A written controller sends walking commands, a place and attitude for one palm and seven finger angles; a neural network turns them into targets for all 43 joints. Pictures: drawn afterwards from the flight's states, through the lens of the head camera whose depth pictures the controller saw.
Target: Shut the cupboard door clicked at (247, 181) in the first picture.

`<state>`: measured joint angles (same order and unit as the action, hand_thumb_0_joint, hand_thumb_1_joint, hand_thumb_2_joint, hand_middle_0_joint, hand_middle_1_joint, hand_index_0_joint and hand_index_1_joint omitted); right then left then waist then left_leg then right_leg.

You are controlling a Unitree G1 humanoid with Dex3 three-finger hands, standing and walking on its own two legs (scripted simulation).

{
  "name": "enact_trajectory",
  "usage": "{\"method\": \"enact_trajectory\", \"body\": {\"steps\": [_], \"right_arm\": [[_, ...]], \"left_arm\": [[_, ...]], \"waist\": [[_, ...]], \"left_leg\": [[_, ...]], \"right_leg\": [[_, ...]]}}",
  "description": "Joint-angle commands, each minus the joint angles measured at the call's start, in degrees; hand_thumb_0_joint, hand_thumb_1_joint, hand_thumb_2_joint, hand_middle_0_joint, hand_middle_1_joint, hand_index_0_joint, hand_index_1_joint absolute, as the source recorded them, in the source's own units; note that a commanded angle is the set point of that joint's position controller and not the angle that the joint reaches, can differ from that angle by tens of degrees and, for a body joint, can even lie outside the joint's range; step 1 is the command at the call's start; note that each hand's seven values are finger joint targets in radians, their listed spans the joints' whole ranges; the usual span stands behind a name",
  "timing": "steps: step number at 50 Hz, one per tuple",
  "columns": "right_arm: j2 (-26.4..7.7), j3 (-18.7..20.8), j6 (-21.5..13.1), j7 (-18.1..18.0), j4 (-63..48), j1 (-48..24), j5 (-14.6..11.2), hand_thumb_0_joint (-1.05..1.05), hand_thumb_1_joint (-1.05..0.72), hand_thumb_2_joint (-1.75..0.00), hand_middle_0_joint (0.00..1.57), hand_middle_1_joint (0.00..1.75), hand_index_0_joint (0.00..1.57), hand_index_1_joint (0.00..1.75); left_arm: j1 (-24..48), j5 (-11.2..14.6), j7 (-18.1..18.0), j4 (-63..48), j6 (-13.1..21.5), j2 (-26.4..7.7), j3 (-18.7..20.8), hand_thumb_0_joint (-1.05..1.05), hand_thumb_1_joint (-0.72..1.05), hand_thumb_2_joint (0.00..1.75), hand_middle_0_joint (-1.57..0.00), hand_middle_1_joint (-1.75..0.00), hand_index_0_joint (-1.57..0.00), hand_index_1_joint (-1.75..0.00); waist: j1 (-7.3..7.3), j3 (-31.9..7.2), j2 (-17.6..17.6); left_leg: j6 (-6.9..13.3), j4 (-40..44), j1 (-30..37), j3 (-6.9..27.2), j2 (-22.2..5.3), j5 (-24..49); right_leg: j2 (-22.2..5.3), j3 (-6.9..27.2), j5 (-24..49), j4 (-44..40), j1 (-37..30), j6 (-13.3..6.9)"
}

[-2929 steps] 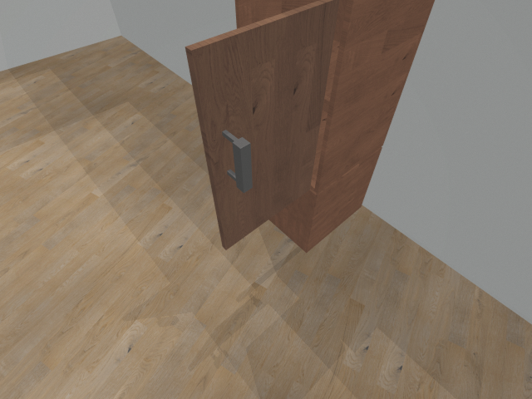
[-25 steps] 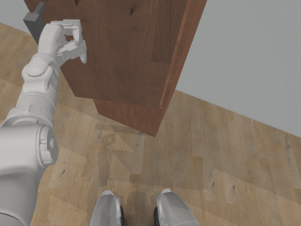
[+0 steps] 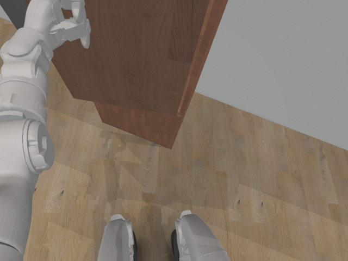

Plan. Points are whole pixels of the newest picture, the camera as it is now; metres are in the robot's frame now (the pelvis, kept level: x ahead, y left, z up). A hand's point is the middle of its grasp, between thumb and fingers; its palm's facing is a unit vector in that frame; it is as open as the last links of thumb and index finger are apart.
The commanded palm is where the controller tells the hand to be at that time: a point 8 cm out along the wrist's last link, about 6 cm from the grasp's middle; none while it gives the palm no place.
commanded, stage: push the door shut along its arc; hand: left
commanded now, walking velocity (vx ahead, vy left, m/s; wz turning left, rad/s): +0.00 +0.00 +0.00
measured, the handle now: (32, 17) +0.60 +0.21 +0.12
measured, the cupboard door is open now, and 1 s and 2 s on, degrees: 13 4 4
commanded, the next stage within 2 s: pull the fist back off the door in 0.06 s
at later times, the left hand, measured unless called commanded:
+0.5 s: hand (105, 19) +0.59 +0.07 +0.12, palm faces +0.12 -0.99 -0.04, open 3.0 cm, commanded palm +0.55 +0.11 +0.12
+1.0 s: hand (105, 55) +0.50 +0.08 +0.12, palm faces +0.10 -0.99 -0.01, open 3.1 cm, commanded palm +0.47 +0.12 +0.12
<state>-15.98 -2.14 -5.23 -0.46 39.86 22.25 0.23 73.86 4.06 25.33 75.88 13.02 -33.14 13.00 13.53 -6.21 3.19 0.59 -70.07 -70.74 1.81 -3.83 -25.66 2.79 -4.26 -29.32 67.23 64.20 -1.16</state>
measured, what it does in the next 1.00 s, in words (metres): stands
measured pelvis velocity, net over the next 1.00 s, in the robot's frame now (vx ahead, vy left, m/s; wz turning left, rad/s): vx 0.04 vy -0.02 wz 0.02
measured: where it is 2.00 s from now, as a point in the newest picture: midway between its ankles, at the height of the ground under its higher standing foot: outside the picture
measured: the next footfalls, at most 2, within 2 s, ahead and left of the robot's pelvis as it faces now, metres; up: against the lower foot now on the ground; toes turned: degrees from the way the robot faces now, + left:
none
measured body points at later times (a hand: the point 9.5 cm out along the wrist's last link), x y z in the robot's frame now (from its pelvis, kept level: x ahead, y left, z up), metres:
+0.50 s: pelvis +0.00 +0.00 +0.00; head +0.16 +0.01 +0.43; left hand +0.58 +0.13 +0.12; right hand -0.05 -0.22 -0.11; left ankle +0.06 +0.11 -0.63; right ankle +0.02 -0.11 -0.63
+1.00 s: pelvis +0.04 -0.02 +0.04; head +0.13 -0.02 +0.49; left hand +0.49 +0.13 +0.12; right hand +0.09 -0.28 -0.08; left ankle +0.06 +0.11 -0.63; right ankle +0.02 -0.12 -0.63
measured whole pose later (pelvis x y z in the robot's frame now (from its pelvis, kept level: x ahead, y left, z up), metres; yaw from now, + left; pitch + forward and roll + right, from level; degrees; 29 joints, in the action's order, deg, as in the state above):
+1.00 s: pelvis +0.04 -0.02 +0.04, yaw +1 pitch +19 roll +0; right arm -15.0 3.2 1.3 4.5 36.7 20.3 2.4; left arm 40.7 1.7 -9.4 53.0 25.8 -7.3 9.4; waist 6.5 -8.4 1.9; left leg -0.8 -57.0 -51.0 -0.8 -2.8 -24.6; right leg 1.9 -1.7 -29.2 57.3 46.7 -1.9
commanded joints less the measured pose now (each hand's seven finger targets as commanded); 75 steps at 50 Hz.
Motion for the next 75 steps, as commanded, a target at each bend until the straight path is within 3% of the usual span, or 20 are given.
{"method": "enact_trajectory", "body": {"steps": [1,8,9,12,14,17,19,26,31,35,42,47,49,53,58,62,66,70,73,75], "right_arm": [[-10.8,3.6,-1.9,-1.1,-0.4,11.7,0.3,0.00,-0.90,-0.90,0.20,0.30,0.20,0.30],[-11.2,3.5,-2.5,-1.3,0.7,11.2,0.8,0.00,-0.90,-0.90,0.20,0.30,0.20,0.30],[-9.8,3.0,-2.4,-0.8,-1.6,14.2,1.6,0.00,-0.90,-0.90,0.20,0.30,0.20,0.30],[-9.3,3.8,-1.9,2.1,-1.9,15.3,4.0,0.00,-0.90,-0.90,0.20,0.30,0.20,0.30],[-8.5,4.2,-1.4,4.2,-2.5,15.8,5.8,0.00,-0.90,-0.90,0.20,0.30,0.20,0.30],[-8.8,5.1,0.3,6.6,-2.5,16.9,7.0,0.00,-0.90,-0.90,0.20,0.30,0.20,0.30],[-8.9,5.5,1.6,7.1,-2.8,17.0,6.5,0.00,-0.90,-0.90,0.20,0.30,0.20,0.30],[-8.1,5.0,3.6,5.7,-4.8,16.0,4.6,0.00,-0.90,-0.90,0.20,0.30,0.20,0.30],[-7.2,5.9,4.0,5.9,-4.7,15.3,4.3,0.00,-0.90,-0.90,0.20,0.30,0.20,0.30],[-7.1,6.4,5.1,5.8,-4.9,14.1,3.5,0.00,-0.90,-0.90,0.20,0.30,0.20,0.30],[-5.9,7.3,5.1,5.2,-5.5,10.0,2.8,0.00,-0.90,-0.90,0.20,0.30,0.20,0.30],[-5.5,7.5,5.4,4.7,-6.3,7.1,2.0,0.00,-0.90,-0.90,0.20,0.30,0.20,0.30],[-5.1,7.3,5.4,4.4,-6.6,5.6,1.8,0.00,-0.90,-0.90,0.20,0.30,0.20,0.30],[-4.8,6.7,5.0,3.2,-5.7,3.6,1.7,0.00,-0.90,-0.90,0.20,0.30,0.20,0.30],[-4.6,6.1,4.4,2.8,-5.5,2.1,1.9,0.00,-0.90,-0.90,0.20,0.30,0.20,0.30],[-4.9,5.7,5.1,2.7,-9.2,1.3,1.0,0.00,-0.90,-0.90,0.20,0.30,0.20,0.30],[-4.9,5.4,5.4,1.8,-11.8,0.2,-0.5,0.00,-0.90,-0.90,0.20,0.30,0.20,0.30],[-4.6,5.6,4.5,0.9,-12.2,-1.7,-1.7,0.00,-0.90,-0.90,0.20,0.30,0.20,0.30],[-4.4,5.1,3.4,0.2,-12.0,-3.7,-2.3,0.00,-0.90,-0.90,0.20,0.30,0.20,0.30],[-4.7,5.1,2.8,-0.2,-11.9,-4.7,-2.5,0.00,-0.90,-0.90,0.20,0.30,0.20,0.30]], "left_arm": [[36.8,0.9,-0.2,-12.8,2.7,-3.9,-1.0,0.00,0.90,0.90,-1.30,-1.50,-1.30,-1.50],[41.0,-0.5,-0.9,-11.4,1.0,-1.5,-3.2,0.00,0.90,0.90,-1.30,-1.50,-1.30,-1.50],[41.1,3.1,-12.5,-12.3,-0.2,-3.5,8.3,0.00,0.90,0.90,-1.30,-1.50,-1.30,-1.50],[38.5,-0.9,-28.4,-11.4,-0.4,1.8,8.0,0.00,0.90,0.90,-1.30,-1.50,-1.30,-1.50],[38.3,-5.9,-37.7,-15.3,2.4,3.2,7.6,0.00,0.90,0.90,-1.30,-1.50,-1.30,-1.50],[36.0,-13.9,-42.9,-14.9,6.0,4.1,3.6,0.00,0.90,0.90,-1.30,-1.50,-1.30,-1.50],[34.7,-14.1,-41.4,-15.4,7.1,4.2,2.2,0.00,0.90,0.90,-1.30,-1.50,-1.30,-1.50],[22.8,-6.6,-36.0,-18.3,9.5,0.6,8.9,0.00,0.90,0.90,-1.30,-1.50,-1.30,-1.50],[11.5,-6.0,-36.0,-20.0,13.7,7.4,5.5,0.00,0.90,0.90,-1.30,-1.50,-1.30,-1.50],[4.0,-5.0,-35.2,-19.1,13.7,9.8,4.4,0.00,0.90,0.90,-1.30,-1.50,-1.30,-1.50],[0.1,-3.3,-34.5,-32.7,18.0,16.6,-1.4,0.00,0.90,0.90,-1.30,-1.50,-1.30,-1.50],[-8.6,-2.5,-34.6,-35.5,16.4,19.2,-3.5,0.00,0.90,0.90,-1.30,-1.50,-1.30,-1.50],[-6.8,-2.2,-34.9,-37.6,15.9,20.9,-5.3,0.00,0.90,0.90,-1.30,-1.50,-1.30,-1.50],[-2.8,-2.3,-36.0,-34.6,16.4,18.1,-3.3,0.00,0.90,0.90,-1.30,-1.50,-1.30,-1.50],[-3.1,-2.8,-34.9,-28.3,17.1,17.8,-3.1,0.00,0.90,0.90,-1.30,-1.50,-1.30,-1.50],[-14.8,-0.6,-32.3,-33.3,15.2,13.0,1.8,0.00,0.90,0.90,-1.30,-1.50,-1.30,-1.50],[-22.0,2.0,-29.2,-42.9,12.3,12.6,1.3,0.00,0.90,0.90,-1.30,-1.50,-1.30,-1.50],[-26.7,4.3,-27.2,-54.0,10.9,14.7,-1.6,0.00,0.90,0.90,-1.30,-1.50,-1.30,-1.50],[-31.0,5.3,-25.8,-58.1,9.4,16.9,-4.7,0.00,0.90,0.90,-1.30,-1.50,-1.30,-1.50],[-34.7,5.7,-25.3,-60.3,8.0,15.6,-3.9,0.00,0.90,0.90,-1.30,-1.50,-1.30,-1.50]], "waist": [[6.07,-30.4,10.4],[7.34,-31.2,12.7],[4.78,-31.6,11.8],[5.33,-32.8,9.8],[4.10,-35.4,12.5],[4.92,-36.5,11.8],[4.77,-37.1,10.6],[0.18,-35.2,4.2],[-1.12,-29.9,0.9],[-2.14,-25.1,-2.8],[-4.08,-29.4,2.4],[-5.26,-27.6,-1.9],[-4.88,-26.3,-1.9],[-4.03,-22.9,-5.1],[-4.16,-23.1,-3.6],[-9.29,-29.0,-4.1],[-10.27,-25.7,-7.5],[-10.02,-22.0,-7.0],[-9.65,-16.8,-3.3],[-10.34,-15.4,-3.8]], "left_leg": [[2.6,4.1,35.2,3.9,1.3,16.4],[2.2,3.1,36.6,5.0,1.1,15.2],[1.5,5.0,33.0,6.3,0.2,12.6],[1.0,6.1,32.2,7.1,0.4,10.5],[0.5,5.9,33.7,6.6,0.8,12.8],[0.0,6.1,35.6,6.3,0.8,15.6],[0.3,7.3,35.6,5.0,1.2,14.9],[1.1,11.6,32.4,1.3,2.3,16.1],[1.0,13.4,33.1,-0.6,2.7,17.7],[1.2,15.1,31.1,-1.8,3.3,16.1],[0.8,14.9,40.5,-2.3,3.7,23.5],[0.9,15.8,40.8,-2.8,3.7,24.1],[1.0,16.1,40.7,-2.9,3.9,22.6],[1.2,16.0,36.9,-2.9,4.1,17.4],[1.0,15.6,36.0,-2.7,4.3,15.7],[1.0,18.3,37.6,-3.8,4.7,18.4],[1.4,21.9,38.2,-4.4,4.7,18.2],[1.7,24.8,43.4,-4.5,4.3,17.7],[1.7,27.0,46.5,-4.4,4.1,15.7],[1.7,28.5,47.9,-4.0,3.9,15.0]], "right_leg": [[1.2,1.6,12.3,-9.9,1.9,-0.8],[1.2,0.6,10.5,-8.5,6.7,-1.0],[0.6,0.9,10.0,-8.5,4.8,-0.5],[0.2,0.4,9.1,-7.8,4.8,0.6],[0.2,0.1,10.0,-7.3,4.3,0.7],[0.4,-0.1,11.1,-7.7,3.4,0.4],[0.6,0.6,11.9,-9.6,-1.2,0.2],[1.1,2.4,18.1,-14.1,-16.3,0.6],[1.0,2.6,22.2,-15.7,-19.4,0.7],[0.6,3.3,23.8,-17.6,-22.8,0.9],[0.0,3.2,31.3,-16.4,-24.3,0.7],[-0.2,3.5,34.0,-17.3,-26.8,1.1],[-0.5,3.6,33.4,-17.7,-26.9,1.3],[-1.0,4.8,30.2,-18.5,-26.9,1.8],[-1.3,4.9,27.8,-18.2,-25.3,1.6],[-1.2,5.6,32.2,-19.2,-34.8,1.4],[-1.2,6.0,34.5,-22.6,-40.9,1.8],[-1.0,5.1,32.7,-26.0,-41.2,2.0],[-0.9,4.5,27.7,-28.5,-38.7,1.8],[-0.8,4.1,25.1,-29.7,-38.9,1.5]]}}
